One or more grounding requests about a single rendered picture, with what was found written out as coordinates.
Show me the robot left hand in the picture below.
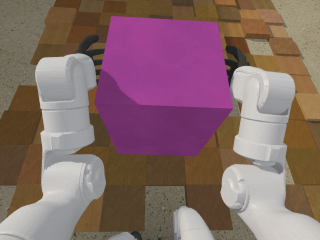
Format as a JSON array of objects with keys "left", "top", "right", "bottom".
[{"left": 75, "top": 34, "right": 105, "bottom": 85}]

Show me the robot right forearm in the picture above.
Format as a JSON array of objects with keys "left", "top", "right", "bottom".
[{"left": 229, "top": 66, "right": 296, "bottom": 199}]

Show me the robot left upper arm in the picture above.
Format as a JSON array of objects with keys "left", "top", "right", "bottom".
[{"left": 0, "top": 154, "right": 106, "bottom": 240}]

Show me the carton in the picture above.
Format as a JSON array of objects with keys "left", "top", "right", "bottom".
[{"left": 94, "top": 16, "right": 233, "bottom": 156}]

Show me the robot right upper arm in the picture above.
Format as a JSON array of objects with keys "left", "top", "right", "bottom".
[{"left": 220, "top": 164, "right": 320, "bottom": 240}]

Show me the right robot thigh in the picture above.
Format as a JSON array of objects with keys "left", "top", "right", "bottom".
[{"left": 173, "top": 207, "right": 215, "bottom": 240}]

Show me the robot left forearm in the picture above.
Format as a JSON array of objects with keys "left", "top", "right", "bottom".
[{"left": 35, "top": 53, "right": 97, "bottom": 193}]

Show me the right robot shin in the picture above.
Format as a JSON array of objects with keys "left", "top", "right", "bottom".
[{"left": 174, "top": 206, "right": 187, "bottom": 240}]

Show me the robot right hand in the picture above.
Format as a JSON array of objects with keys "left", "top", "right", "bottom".
[{"left": 224, "top": 45, "right": 250, "bottom": 87}]

